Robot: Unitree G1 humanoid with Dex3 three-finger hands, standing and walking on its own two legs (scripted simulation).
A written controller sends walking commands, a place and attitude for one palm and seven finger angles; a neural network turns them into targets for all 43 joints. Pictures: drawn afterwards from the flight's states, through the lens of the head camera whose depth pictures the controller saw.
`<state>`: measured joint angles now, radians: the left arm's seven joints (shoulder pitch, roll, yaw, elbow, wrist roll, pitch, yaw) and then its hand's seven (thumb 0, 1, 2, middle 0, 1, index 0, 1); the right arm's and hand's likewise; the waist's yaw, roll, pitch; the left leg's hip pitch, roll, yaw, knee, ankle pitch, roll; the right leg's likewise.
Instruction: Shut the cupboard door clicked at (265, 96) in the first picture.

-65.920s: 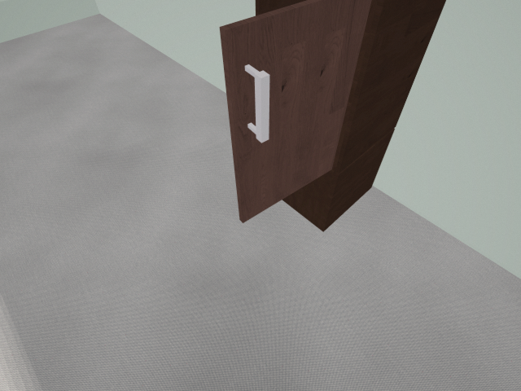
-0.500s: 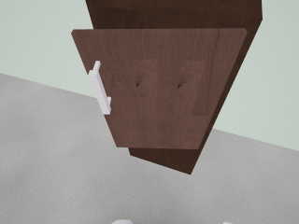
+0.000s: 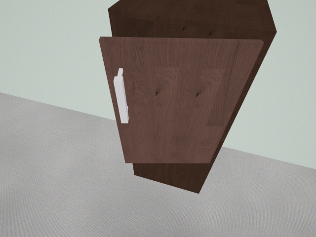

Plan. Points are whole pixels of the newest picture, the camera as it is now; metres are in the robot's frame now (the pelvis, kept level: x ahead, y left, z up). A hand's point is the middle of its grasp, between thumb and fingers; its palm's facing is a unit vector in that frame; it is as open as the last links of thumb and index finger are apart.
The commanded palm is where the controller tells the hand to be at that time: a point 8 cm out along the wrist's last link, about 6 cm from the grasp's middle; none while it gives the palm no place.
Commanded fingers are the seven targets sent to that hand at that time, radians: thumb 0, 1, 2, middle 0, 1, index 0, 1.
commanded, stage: come to a stop and stand still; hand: left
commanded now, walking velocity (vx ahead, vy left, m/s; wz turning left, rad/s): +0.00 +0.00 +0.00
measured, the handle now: (122, 97) +0.46 +0.14 +0.11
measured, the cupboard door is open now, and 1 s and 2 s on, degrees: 17 17 17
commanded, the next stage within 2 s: look again from close up in 2.00 s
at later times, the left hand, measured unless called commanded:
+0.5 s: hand out of the picture -0.06 +0.28 -0.15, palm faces -0.01 -0.96 -0.29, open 7.4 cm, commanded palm none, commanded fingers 0.00 0.90 0.90 -0.20 -0.30 -0.20 -0.30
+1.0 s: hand out of the picture -0.17 +0.28 -0.16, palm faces +0.09 -0.96 -0.27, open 7.3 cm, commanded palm none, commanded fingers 0.00 0.90 0.90 -0.20 -0.30 -0.20 -0.30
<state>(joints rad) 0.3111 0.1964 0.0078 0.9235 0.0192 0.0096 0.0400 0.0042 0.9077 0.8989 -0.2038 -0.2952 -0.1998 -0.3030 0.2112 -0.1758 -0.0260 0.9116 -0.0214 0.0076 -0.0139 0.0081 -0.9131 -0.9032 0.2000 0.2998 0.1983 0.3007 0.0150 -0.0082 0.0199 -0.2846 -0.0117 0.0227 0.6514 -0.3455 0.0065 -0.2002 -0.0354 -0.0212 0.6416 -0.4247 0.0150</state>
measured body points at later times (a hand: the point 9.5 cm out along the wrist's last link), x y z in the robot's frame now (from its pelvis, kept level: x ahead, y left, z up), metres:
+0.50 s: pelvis -0.08 +0.05 +0.01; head -0.10 +0.07 +0.46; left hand -0.06 +0.33 -0.13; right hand -0.04 -0.23 -0.11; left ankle +0.00 +0.11 -0.72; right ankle -0.05 -0.12 -0.72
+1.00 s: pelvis -0.16 +0.06 +0.01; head -0.20 +0.07 +0.46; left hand -0.18 +0.33 -0.14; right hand -0.09 -0.22 -0.12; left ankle -0.01 +0.11 -0.71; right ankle -0.16 -0.05 -0.72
